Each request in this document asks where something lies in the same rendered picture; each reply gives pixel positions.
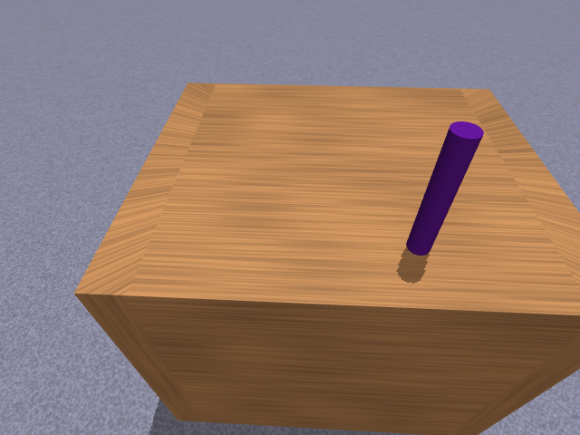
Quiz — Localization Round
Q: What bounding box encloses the can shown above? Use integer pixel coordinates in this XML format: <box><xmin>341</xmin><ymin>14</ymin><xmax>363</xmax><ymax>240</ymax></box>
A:
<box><xmin>406</xmin><ymin>121</ymin><xmax>484</xmax><ymax>256</ymax></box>

